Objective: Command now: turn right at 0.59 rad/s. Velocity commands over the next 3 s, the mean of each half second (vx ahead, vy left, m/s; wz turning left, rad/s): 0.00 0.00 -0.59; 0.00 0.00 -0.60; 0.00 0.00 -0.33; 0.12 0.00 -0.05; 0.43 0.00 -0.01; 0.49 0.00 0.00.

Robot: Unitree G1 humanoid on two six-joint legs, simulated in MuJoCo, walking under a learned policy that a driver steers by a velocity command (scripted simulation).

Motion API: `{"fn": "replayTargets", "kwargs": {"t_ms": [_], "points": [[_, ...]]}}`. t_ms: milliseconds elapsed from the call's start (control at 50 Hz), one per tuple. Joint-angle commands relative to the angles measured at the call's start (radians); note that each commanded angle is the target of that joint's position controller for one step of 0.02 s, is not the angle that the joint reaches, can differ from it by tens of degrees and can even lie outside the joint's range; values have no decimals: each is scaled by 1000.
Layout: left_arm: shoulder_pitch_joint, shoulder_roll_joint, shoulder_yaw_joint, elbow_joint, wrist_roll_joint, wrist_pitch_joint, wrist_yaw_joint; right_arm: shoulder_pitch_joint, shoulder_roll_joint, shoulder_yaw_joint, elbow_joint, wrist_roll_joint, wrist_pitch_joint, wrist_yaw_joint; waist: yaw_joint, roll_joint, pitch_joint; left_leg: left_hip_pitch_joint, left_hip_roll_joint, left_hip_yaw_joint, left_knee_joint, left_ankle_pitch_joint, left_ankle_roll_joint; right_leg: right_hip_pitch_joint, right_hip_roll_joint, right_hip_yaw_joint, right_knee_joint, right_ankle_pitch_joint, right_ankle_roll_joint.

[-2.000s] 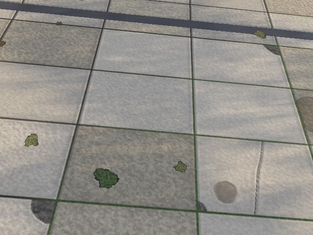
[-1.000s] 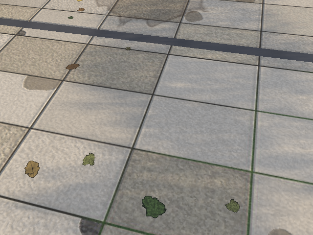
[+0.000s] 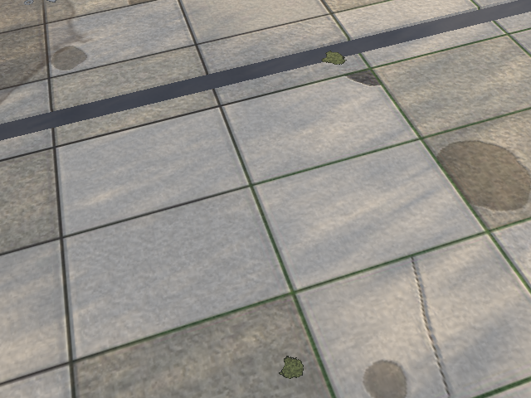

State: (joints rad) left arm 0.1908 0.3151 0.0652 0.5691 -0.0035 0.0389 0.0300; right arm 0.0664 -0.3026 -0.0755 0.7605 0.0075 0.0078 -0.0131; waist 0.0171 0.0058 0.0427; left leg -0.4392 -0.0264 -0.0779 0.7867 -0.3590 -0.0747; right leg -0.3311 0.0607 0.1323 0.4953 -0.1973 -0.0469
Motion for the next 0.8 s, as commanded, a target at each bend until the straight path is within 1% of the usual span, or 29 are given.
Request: {"fn": "replayTargets", "kwargs": {"t_ms": [20, 60, 80, 100, 120, 140, 160, 180, 200, 220, 240, 260, 300, 320, 380, 440, 480, 500, 520, 540, 560, 580, 600, 620, 640, 660, 700, 740, 800], "points": [[-13, 178, 57, -74, -3, -5, -3, -20, -89, -21, -70, 6, -22, 10, 8, -176, -140, 10, -17, -3, -95, -21, 10, 167, -241, 326, -102, 254, -184], [-32, 174, 57, -78, -12, 0, -5, 7, -92, -24, -67, 7, -31, 18, -6, -180, -147, 62, -23, -1, -201, 6, 26, 176, -225, 363, -76, 282, -169], [-52, 170, 56, -82, -19, 3, -4, 39, -91, -27, -58, 6, -36, 22, -30, -174, -151, 122, -23, 10, -308, 76, 40, 161, -202, 361, -52, 274, -147], [-62, 160, 54, -85, -26, 6, 0, 78, -102, -34, -46, 1, -38, 23, -49, -157, -156, 217, 1, 12, -417, 194, 59, 114, -169, 344, -23, 209, -109], [-35, 121, 44, -87, -19, 5, 1, 110, -160, -49, -45, -13, -36, 18, -37, -53, -175, 341, 151, -103, -453, 255, 114, -1, -106, 276, 90, 10, -54], [7, 86, 35, -107, -18, -1, -1, 80, -247, -65, -46, -31, -24, 11, 22, 244, -124, 387, 348, -340, -480, 447, 260, -229, 71, 58, 274, -349, 16], [11, 176, 63, -94, 1, -11, 1, 65, -192, -53, -68, -48, -30, 10, -8, 227, -116, 326, 454, -425, -494, 504, 374, -271, 28, 33, 526, -451, 69], [28, 218, 82, -69, -8, -10, -3, 15, -143, -36, -87, -42, -32, 4, 12, 151, -102, 299, 410, -333, -482, 488, 356, -265, -2, 39, 637, -384, 85], [43, 204, 84, -46, -11, -2, -4, -30, -115, -29, -93, -28, -29, -3, 30, 124, -83, 291, 336, -234, -467, 446, 305, -270, -13, 23, 681, -323, 102], [48, 178, 79, -37, -9, 7, -3, -40, -99, -24, -98, -12, -27, -9, 21, 125, -69, 307, 296, -173, -462, 429, 281, -299, -18, 15, 720, -269, 119], [43, 150, 70, -38, -12, 13, -6, -30, -98, -20, -96, -8, -23, -15, 11, 125, -61, 313, 281, -130, -460, 463, 281, -311, -25, -1, 736, -239, 132], [25, 129, 62, -46, -18, 14, -10, -10, -104, -20, -92, -12, -18, -20, -2, 127, -57, 318, 263, -86, -468, 478, 285, -310, -30, -34, 712, -215, 141], [-33, 102, 49, -72, -25, 12, -13, 40, -118, -25, -85, -20, -7, -27, -43, 146, -69, 392, 273, -56, -470, 501, 300, -331, -53, -70, 620, -196, 154], [-52, 95, 44, -81, -22, 12, -15, 58, -130, -29, -82, -21, -3, -28, -58, 153, -80, 423, 287, -49, -467, 514, 306, -325, -67, -78, 571, -200, 158], [-69, 75, 30, -97, -12, 12, -25, 54, -171, -42, -83, -15, 5, -19, -69, 167, -102, 412, 312, 0, -462, 534, 307, -217, -99, -121, 414, -216, 149], [-48, 91, 34, -96, -16, 17, -34, 45, -196, -51, -82, -2, 6, -5, -61, 182, -105, 371, 329, 37, -448, 548, 296, -106, -92, -171, 283, -201, 124], [-25, 97, 40, -94, -18, 23, -40, 42, -204, -53, -77, 14, 2, 1, -42, 180, -104, 369, 342, 48, -412, 533, 273, -46, -85, -185, 165, -156, 92], [6, 95, 44, -84, -18, 25, -43, 29, -203, -53, -75, 24, 1, 2, -17, 170, -107, 351, 334, 70, -370, 512, 247, 16, -72, -202, 61, -82, 67], [46, 105, 53, -68, -16, 26, -41, 42, -181, -48, -66, 32, -2, 3, 4, 143, -117, 305, 309, 108, -299, 450, 201, 114, -49, -206, -46, 5, 34], [89, 156, 73, -60, -15, 23, -30, 101, -134, -36, -46, 17, -6, 8, 7, 10, -141, 179, 251, 186, -139, 300, 122, 277, -95, -103, -113, 212, -9], [112, 285, 97, -87, -8, 16, -13, 90, -53, -5, -93, -49, -8, 11, -20, -327, -151, -148, 109, 249, 196, -270, 16, 449, -379, 292, -91, 656, -142], [122, 259, 83, -98, 29, -13, -28, -5, -103, -19, -122, -33, -11, -1, 57, -263, -209, -217, 41, 71, 382, -352, 1, 345, -475, 405, -121, 631, -316], [90, 221, 70, -87, 29, -34, -36, -26, -139, -31, -123, -7, -6, -7, 45, -177, -166, -232, 65, 29, 448, -281, 9, 314, -417, 312, -139, 539, -293], [41, 194, 63, -76, 13, -44, -32, -15, -144, -35, -116, -1, -3, -11, 14, -151, -125, -236, 80, 17, 426, -187, 20, 278, -352, 237, -141, 445, -232], [2, 171, 55, -79, -1, -42, -26, -3, -146, -38, -98, -10, -1, -18, -2, -114, -113, -231, 89, 8, 394, -118, 20, 262, -310, 203, -141, 381, -188], [-28, 166, 49, -81, -8, -38, -20, 10, -148, -40, -96, -18, 1, -20, -19, -123, -108, -198, 78, 12, 387, -63, 13, 224, -288, 183, -142, 407, -178], [-37, 157, 41, -85, 1, -34, -9, 40, -130, -37, -85, -13, -1, -14, -34, -135, -135, -146, 51, 20, 373, 1, -1, 204, -262, 166, -148, 410, -179], [-29, 157, 41, -81, 1, -33, -4, 33, -112, -31, -86, -9, 0, -14, -25, -134, -135, -142, 38, 17, 275, 24, -11, 218, -247, 175, -149, 359, -180], [-16, 174, 48, -73, -1, -26, 2, 2, -98, -24, -99, -10, -2, -13, -7, -145, -123, -120, 24, 0, 130, 24, -19, 218, -240, 225, -142, 251, -182]]}}
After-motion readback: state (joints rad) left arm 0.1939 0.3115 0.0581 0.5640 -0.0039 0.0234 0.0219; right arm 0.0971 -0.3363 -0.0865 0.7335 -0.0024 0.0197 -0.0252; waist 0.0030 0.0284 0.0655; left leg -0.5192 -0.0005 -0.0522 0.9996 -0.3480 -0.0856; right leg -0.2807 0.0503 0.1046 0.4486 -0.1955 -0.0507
